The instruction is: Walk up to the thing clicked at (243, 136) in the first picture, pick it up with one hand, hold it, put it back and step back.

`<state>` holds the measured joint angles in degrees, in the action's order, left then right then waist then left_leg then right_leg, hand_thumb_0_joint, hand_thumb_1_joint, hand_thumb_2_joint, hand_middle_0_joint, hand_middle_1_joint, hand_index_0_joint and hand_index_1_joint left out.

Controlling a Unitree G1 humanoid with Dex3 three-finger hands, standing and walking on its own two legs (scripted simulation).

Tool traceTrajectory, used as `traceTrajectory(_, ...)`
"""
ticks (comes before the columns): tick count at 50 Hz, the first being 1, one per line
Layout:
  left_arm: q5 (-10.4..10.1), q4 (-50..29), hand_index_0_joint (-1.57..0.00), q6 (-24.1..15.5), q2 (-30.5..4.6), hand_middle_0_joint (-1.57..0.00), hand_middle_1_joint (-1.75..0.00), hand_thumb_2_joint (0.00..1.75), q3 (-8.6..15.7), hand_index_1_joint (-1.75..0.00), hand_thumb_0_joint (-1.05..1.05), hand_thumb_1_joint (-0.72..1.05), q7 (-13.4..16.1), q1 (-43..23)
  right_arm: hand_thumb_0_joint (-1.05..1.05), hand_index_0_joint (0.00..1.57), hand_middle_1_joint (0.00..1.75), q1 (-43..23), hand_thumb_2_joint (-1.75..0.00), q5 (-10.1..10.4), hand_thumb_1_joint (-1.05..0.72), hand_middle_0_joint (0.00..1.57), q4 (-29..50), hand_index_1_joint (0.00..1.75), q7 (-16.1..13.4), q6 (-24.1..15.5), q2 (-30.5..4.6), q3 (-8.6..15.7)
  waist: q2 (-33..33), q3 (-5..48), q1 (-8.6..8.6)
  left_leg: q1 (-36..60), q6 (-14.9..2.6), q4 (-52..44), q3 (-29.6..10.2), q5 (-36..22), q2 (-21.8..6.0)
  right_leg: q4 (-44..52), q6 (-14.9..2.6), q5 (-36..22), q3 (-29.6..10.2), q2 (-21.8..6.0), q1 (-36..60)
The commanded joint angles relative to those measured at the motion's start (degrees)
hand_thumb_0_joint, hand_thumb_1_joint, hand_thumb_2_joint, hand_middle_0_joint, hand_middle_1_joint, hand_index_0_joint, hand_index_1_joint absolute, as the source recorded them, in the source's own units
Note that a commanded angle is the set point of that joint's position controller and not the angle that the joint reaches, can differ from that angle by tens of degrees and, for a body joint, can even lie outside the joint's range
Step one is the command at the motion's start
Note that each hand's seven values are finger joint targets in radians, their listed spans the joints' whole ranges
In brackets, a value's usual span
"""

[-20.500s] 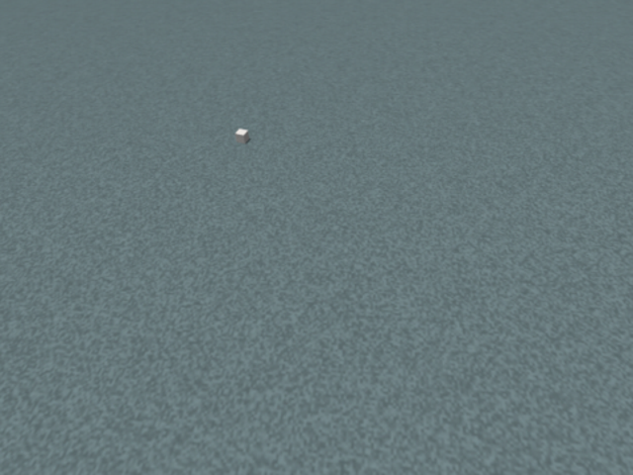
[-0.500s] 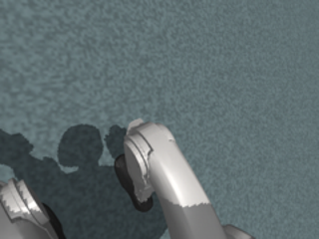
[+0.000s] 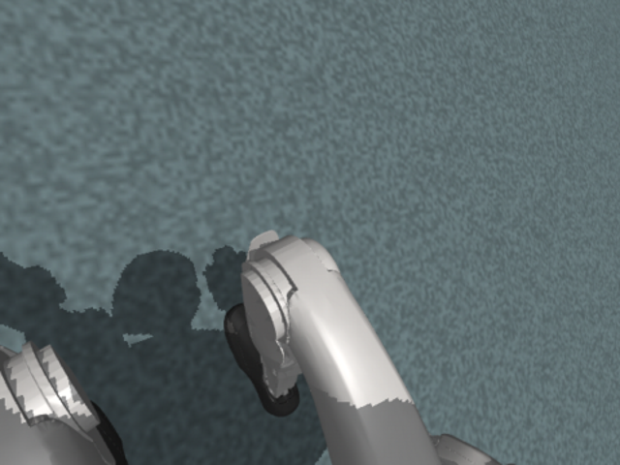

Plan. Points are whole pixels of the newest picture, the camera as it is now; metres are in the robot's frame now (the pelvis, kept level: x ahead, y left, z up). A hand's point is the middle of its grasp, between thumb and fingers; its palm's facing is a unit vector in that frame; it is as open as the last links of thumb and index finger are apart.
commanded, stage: close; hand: left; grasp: from above
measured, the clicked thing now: out of the picture +0.42 +0.35 -0.29
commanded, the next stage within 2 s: settle in 0.22 s
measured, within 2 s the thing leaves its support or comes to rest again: leaves its support in 0.70 s
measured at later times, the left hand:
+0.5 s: hand out of the picture +0.42 +0.33 -0.25, palm faces +0.03 -0.46 -0.89, open 8.2 cm
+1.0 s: hand out of the picture +0.43 +0.36 -0.18, palm faces +0.02 -0.44 -0.90, open 7.9 cm
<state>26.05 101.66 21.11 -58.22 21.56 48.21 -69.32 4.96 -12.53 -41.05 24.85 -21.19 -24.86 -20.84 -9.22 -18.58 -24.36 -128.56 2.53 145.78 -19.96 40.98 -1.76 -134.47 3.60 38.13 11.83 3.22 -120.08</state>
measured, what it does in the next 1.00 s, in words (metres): stands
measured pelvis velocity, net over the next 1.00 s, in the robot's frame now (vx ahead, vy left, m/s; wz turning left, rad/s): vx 0.00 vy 0.00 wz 0.02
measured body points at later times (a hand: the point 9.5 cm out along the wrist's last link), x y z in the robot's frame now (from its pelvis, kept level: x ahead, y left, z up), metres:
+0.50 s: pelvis +0.00 +0.00 +0.00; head +0.29 +0.11 +0.32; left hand +0.42 +0.35 -0.20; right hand +0.01 -0.25 -0.04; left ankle +0.07 +0.14 -0.28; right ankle +0.12 -0.12 -0.28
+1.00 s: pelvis +0.00 +0.00 +0.02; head +0.26 +0.10 +0.36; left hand +0.43 +0.38 -0.13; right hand +0.03 -0.26 -0.05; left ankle +0.07 +0.14 -0.28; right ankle +0.12 -0.12 -0.28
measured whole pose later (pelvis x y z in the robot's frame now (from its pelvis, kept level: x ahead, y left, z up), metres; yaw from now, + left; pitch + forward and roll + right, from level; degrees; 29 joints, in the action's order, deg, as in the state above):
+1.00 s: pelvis +0.00 +0.00 +0.02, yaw +1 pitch +27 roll -13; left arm 29.5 93.3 29.2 -50.1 19.2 42.3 -69.8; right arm 7.7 -8.9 -46.0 25.1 -19.3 -22.1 -13.2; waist -3.4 -9.5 -19.4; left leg -130.4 2.2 141.0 -16.6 39.5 -2.5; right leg -131.7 2.8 37.3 9.8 2.5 -123.0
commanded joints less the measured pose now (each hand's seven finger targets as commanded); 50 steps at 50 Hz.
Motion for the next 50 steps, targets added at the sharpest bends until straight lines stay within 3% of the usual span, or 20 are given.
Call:
traceTrajectory(1,1.6,-4.2,-0.81,-0.2,-11.5,-0.82,-0.45,0.50,-1.7,-0.46,0.00,0.43,2.0,-12.1,0.00,0.20,0.30,11.1,-0.89,0.7,-0.88,0.20,-3.5,0.30,-0.3,0.2,-20.4,5.1,30.1,35.5,-5.14,25.4,-2.37,-15.4,7.1,-7.8,-2.5,12.5,-2.61,-14.7,6.5,0.7,17.7)
traceTrajectory(9,2.5,-3.8,-0.81,0.1,-10.9,-0.83,-0.46,0.54,-2.4,-0.48,0.00,0.43,1.8,-11.1,0.00,0.20,0.30,11.5,-0.89,0.6,-0.88,0.20,-3.2,0.30,-0.3,0.0,-20.3,5.1,28.3,36.8,-5.23,25.0,-2.63,-14.4,7.3,-8.6,-2.4,13.4,-2.54,-15.5,5.9,1.1,19.1)
traceTrajectory(13,2.0,-3.5,-0.81,-0.2,-11.2,-0.83,-0.47,0.56,-1.4,-0.49,0.00,0.43,2.0,-10.9,0.00,0.20,0.30,11.0,-0.89,0.9,-0.88,0.20,-3.7,0.30,-0.4,-0.2,-20.2,5.4,29.0,36.2,-4.68,26.0,-2.40,-15.4,6.7,-7.5,-2.5,12.6,-2.63,-14.4,6.5,0.7,18.4)
traceTrajectory(16,1.1,-4.0,-0.83,-0.4,-10.7,-0.85,-0.48,0.57,-1.8,-0.50,0.00,0.45,2.0,-12.2,0.00,0.20,0.30,11.1,-0.89,0.7,-0.88,0.20,-3.4,0.30,-0.4,-0.2,-20.4,5.2,28.8,36.1,-5.35,26.0,-2.47,-15.1,6.6,-8.2,-2.5,12.5,-2.48,-15.2,6.6,0.7,18.5)
traceTrajectory(19,0.0,-5.0,-1.05,-0.5,-11.1,-1.06,-0.48,0.59,-1.5,-0.49,0.00,0.67,1.8,-12.6,0.00,0.20,0.30,10.4,-0.90,0.7,-0.90,0.20,-3.4,0.30,-0.4,-0.3,-20.2,5.1,29.2,35.4,-5.00,26.2,-2.48,-15.1,6.9,-8.4,-2.3,12.0,-2.31,-15.1,6.7,0.3,18.2)
traceTrajectory(20,0.6,-3.4,-1.08,-0.2,-10.6,-1.10,-0.46,0.58,-1.4,-0.48,0.00,0.72,2.1,-11.1,0.00,0.20,0.30,11.7,-0.90,0.8,-0.90,0.20,-2.9,0.30,-0.3,-0.1,-20.5,5.2,29.4,36.2,-5.01,26.5,-2.52,-15.2,6.5,-8.4,-2.6,12.5,-2.56,-15.2,6.5,0.7,18.5)
traceTrajectory(27,-0.1,-7.3,-1.13,0.6,-10.9,-1.14,-0.43,0.53,-1.5,-0.44,0.00,0.79,1.6,-13.5,0.00,0.20,0.30,11.1,-0.90,1.0,-0.90,0.20,-3.1,0.30,-0.3,0.3,-20.1,5.4,30.6,37.4,-4.29,26.9,-2.32,-15.2,7.4,-9.8,-2.4,12.4,-2.44,-16.6,6.3,0.3,19.1)
traceTrajectory(28,1.1,-6.7,-1.12,0.9,-11.4,-1.13,-0.42,0.54,-0.9,-0.44,0.00,0.78,1.9,-13.1,0.00,0.20,0.30,12.2,-0.90,1.2,-0.90,0.20,-3.8,0.30,-0.3,0.4,-20.2,5.7,31.1,38.9,-3.96,26.8,-2.29,-15.5,7.7,-10.0,-2.6,13.3,-2.59,-17.1,5.9,0.8,20.1)
traceTrajectory(29,0.0,-8.7,-1.13,1.1,-11.6,-1.13,-0.42,0.53,-0.7,-0.44,0.00,0.79,1.9,-13.8,0.00,0.20,0.30,11.2,-0.90,1.1,-0.90,0.20,-2.9,0.30,-0.2,0.4,-19.8,5.8,31.0,38.9,-3.67,27.5,-2.33,-15.5,7.6,-10.3,-2.4,12.6,-2.42,-17.2,5.9,0.2,20.2)
traceTrajectory(34,1.3,-12.2,-1.12,3.1,-12.1,-1.14,-0.36,0.48,-0.1,-0.38,0.00,0.78,1.6,-15.7,0.00,0.20,0.30,11.6,-0.90,1.3,-0.90,0.20,-3.5,0.30,-0.3,0.8,-18.8,6.9,34.1,41.7,-2.63,29.1,-2.19,-16.4,8.3,-10.6,-2.5,13.0,-2.58,-17.5,5.2,0.0,20.0)
traceTrajectory(37,2.9,-14.3,-1.13,4.2,-11.0,-1.14,-0.38,0.49,-0.9,-0.39,0.00,0.80,0.7,-16.9,0.00,0.20,0.30,13.5,-0.89,1.8,-0.89,0.20,-4.5,0.30,0.0,1.2,-18.3,7.9,35.4,44.7,-2.40,29.6,-1.92,-17.1,8.8,-12.1,-2.6,13.7,-2.81,-19.1,4.7,0.2,20.3)
traceTrajectory(38,4.1,-15.0,-1.15,4.6,-11.7,-1.16,-0.36,0.51,-0.4,-0.38,0.00,0.81,0.7,-17.5,0.00,0.20,0.30,14.0,-0.89,2.1,-0.89,0.20,-5.2,0.30,-0.1,1.3,-18.2,8.6,36.1,45.9,-1.42,29.6,-1.82,-17.8,9.0,-12.2,-2.8,14.3,-3.09,-18.9,4.3,0.4,20.0)
traceTrajectory(41,4.6,-16.0,-1.14,6.0,-8.3,-1.15,-0.39,0.51,-2.3,-0.40,0.00,0.82,-1.7,-18.1,0.00,0.20,0.30,14.4,-0.89,2.5,-0.89,0.20,-6.3,0.30,0.0,1.5,-16.8,9.6,35.4,46.8,-1.00,28.3,-1.82,-17.5,10.1,-12.9,-2.5,14.3,-3.09,-19.2,3.8,0.5,19.5)
traceTrajectory(43,5.4,-14.4,-1.14,7.1,-5.0,-1.13,-0.38,0.44,-2.7,-0.37,0.00,0.82,-2.2,-14.4,0.00,0.20,0.30,16.0,-0.89,3.4,-0.88,0.20,-5.8,0.30,0.3,1.7,-16.5,10.7,34.6,49.7,0.18,29.4,-1.78,-17.9,9.7,-14.2,-2.6,14.7,-3.59,-19.8,3.6,1.0,18.8)
traceTrajectory(44,5.4,-15.4,-1.14,7.6,-4.1,-1.13,-0.38,0.45,-4.0,-0.37,0.00,0.81,-2.9,-15.9,0.00,0.20,0.30,15.6,-0.89,3.3,-0.89,0.20,-6.8,0.30,0.2,1.8,-16.0,11.1,33.8,48.1,0.03,28.3,-2.08,-18.3,9.9,-13.3,-2.3,15.0,-3.36,-19.0,3.3,0.9,18.2)
traceTrajectory(46,5.3,-14.4,-1.12,8.2,-0.9,-1.11,-0.35,0.42,-4.4,-0.35,0.00,0.78,-3.7,-15.2,0.00,0.20,0.30,16.7,-0.89,4.1,-0.88,0.20,-7.0,0.30,0.3,1.9,-15.6,12.1,32.9,47.9,0.01,27.2,-2.11,-19.1,9.5,-11.6,-2.3,15.2,-3.59,-17.2,3.2,0.9,15.9)
traceTrajectory(50,5.6,-14.4,-1.11,8.5,-0.6,-1.10,-0.36,0.42,-4.8,-0.36,0.00,0.76,-5.1,-16.3,0.00,0.20,0.30,16.6,-0.89,4.8,-0.88,0.20,-8.6,0.30,-0.1,1.9,-14.5,13.1,30.3,46.9,1.19,25.7,-2.27,-20.2,9.7,-8.7,-1.8,15.6,-3.80,-13.5,2.4,1.0,13.9)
